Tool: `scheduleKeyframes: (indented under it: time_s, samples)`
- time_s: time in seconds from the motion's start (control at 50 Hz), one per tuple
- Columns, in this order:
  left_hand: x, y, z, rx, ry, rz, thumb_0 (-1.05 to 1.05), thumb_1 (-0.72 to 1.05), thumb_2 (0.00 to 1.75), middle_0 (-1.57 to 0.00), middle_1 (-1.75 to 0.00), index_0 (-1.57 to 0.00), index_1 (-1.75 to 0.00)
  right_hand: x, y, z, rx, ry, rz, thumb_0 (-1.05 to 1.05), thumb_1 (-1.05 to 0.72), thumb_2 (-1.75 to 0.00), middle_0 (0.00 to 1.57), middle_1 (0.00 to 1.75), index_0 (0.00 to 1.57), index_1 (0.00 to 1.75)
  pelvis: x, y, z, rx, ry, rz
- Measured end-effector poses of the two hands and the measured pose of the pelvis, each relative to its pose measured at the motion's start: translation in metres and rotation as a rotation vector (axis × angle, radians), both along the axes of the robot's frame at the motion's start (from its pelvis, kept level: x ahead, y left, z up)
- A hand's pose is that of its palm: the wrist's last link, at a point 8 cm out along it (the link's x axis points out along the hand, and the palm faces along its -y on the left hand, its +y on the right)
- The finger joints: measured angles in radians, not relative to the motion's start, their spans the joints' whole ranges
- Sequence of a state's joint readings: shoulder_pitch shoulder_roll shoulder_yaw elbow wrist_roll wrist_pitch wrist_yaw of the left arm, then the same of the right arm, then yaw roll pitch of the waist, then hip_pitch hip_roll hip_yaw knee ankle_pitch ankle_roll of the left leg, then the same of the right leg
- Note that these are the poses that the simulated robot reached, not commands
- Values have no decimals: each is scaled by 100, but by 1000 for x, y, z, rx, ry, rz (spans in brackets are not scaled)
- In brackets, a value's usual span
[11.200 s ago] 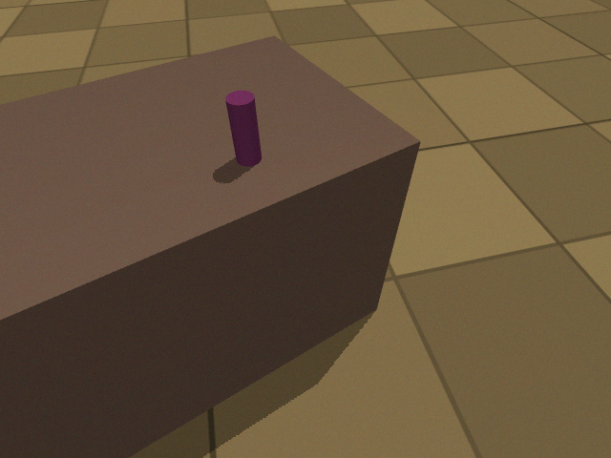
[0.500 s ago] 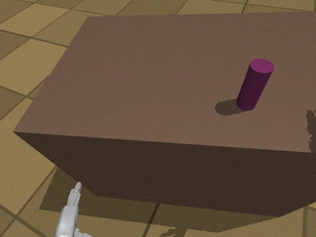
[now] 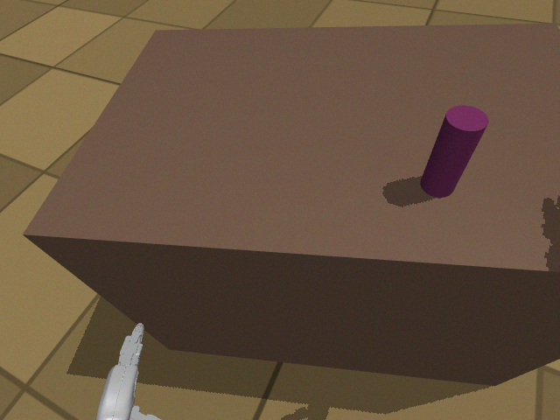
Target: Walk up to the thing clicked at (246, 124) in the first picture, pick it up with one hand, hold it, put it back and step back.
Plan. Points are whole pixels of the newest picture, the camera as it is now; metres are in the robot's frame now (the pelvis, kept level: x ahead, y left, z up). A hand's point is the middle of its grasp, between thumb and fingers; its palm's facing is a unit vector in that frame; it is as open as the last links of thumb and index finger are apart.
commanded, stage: approach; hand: right
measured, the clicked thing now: (450, 155) +0.51 -0.19 +0.07
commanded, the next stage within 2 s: close in in 0.36 s
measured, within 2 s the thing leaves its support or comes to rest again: neither
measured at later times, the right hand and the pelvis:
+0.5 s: hand (511, 193) +0.45 -0.27 +0.06, palm faces +0.01 +1.00 +0.08, open 17.5 cm; pelvis -0.02 +0.00 -0.03, yaw +1 degrees
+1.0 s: hand (465, 176) +0.47 -0.21 +0.06, palm faces +0.09 +1.00 +0.04, open 17.7 cm; pelvis -0.02 +0.01 -0.04, yaw +1 degrees
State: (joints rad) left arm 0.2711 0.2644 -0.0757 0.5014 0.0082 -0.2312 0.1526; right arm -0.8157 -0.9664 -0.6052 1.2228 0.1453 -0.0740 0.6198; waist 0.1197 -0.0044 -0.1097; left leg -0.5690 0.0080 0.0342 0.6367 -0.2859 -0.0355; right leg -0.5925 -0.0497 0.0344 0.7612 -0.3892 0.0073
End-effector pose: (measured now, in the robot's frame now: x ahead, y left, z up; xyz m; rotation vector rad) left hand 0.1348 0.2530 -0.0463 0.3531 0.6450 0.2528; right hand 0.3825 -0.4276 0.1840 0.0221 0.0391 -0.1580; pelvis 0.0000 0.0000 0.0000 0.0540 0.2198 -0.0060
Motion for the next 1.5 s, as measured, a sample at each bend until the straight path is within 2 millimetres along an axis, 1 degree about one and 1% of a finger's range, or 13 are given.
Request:
scheduleKeyframes:
  time_s: [0.14,0.24,0.3,0.4,0.52,0.64,0.7,0.78,0.9,1.0,1.14,1.3,1.5]
  samples:
    - [-5,1,2,-3,-7,-13,-1,-54,5,-6,-5,-5,-6,-6,0,-8,-1,22,-9,-1,57,-5,5,5,5,5,-4,3,-1,-6,-2,1]
    - [-9,1,-4,-1,13,-26,-1,-54,4,-6,-5,-5,-6,-4,11,-36,-13,70,28,-1,57,-5,4,5,5,5,-10,5,-5,-6,15,-4]
    - [-9,3,-9,8,18,-32,-1,-54,4,-7,-6,-5,-6,2,28,-58,-6,77,71,-1,57,-5,4,5,5,4,-12,5,-10,-5,31,-5]
    - [-10,4,-18,17,25,-30,-1,-53,4,-7,-6,-6,-6,21,67,-96,26,57,139,-1,55,-5,4,5,5,4,-16,4,-20,-5,64,-1]
    - [-17,6,-20,16,14,2,-1,-53,4,-7,-6,-6,-6,47,110,-133,64,49,144,-1,53,-6,4,5,5,4,-17,4,-29,-7,94,14]
    - [-27,13,-17,25,19,36,-1,-53,4,-7,-6,-6,-6,65,128,-135,32,9,88,-1,56,-5,4,5,5,5,-18,4,-36,-7,111,24]
    - [-25,14,-11,22,-1,30,-1,-53,4,-7,-6,-6,-6,68,132,-125,8,-22,71,-1,58,-5,3,5,5,5,-17,5,-37,-7,114,31]
    - [-26,14,-16,-9,4,35,-1,-53,4,-7,-6,-6,-6,67,144,-126,19,17,77,-1,59,-5,3,5,4,5,-17,5,-37,-6,108,25]
    - [-19,9,-8,-46,-52,12,-1,-53,4,-7,-6,-6,-6,63,163,-125,19,21,91,-1,60,-5,2,5,4,5,-19,6,-37,-13,87,25]
    - [-23,10,1,-45,-76,4,-1,-53,4,-7,-6,-6,-6,63,167,-122,20,1,66,-1,60,-6,3,5,4,5,-21,9,-37,-19,75,25]
    - [-38,17,-9,-36,-12,30,-1,-52,3,-7,-6,-6,-6,66,173,-122,-9,-5,61,-1,59,-6,3,5,3,5,-25,10,-40,-20,83,26]
    - [-30,18,-1,-45,-51,32,-1,-57,7,-6,-5,-4,-6,71,194,-110,9,7,85,-1,56,-5,4,4,5,4,-22,8,-35,-23,70,30]
    - [-31,17,-6,-52,-37,26,-1,-55,6,-6,-5,-5,-6,75,184,-119,-1,-4,32,-1,59,-2,21,10,22,10,-25,12,-39,-29,79,31]
